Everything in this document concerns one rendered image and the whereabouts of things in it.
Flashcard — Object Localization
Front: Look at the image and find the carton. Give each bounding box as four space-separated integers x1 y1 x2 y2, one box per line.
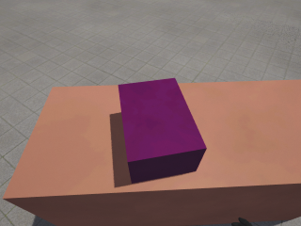
118 78 207 184

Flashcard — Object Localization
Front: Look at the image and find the pedestal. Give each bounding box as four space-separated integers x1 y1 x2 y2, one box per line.
2 79 301 226

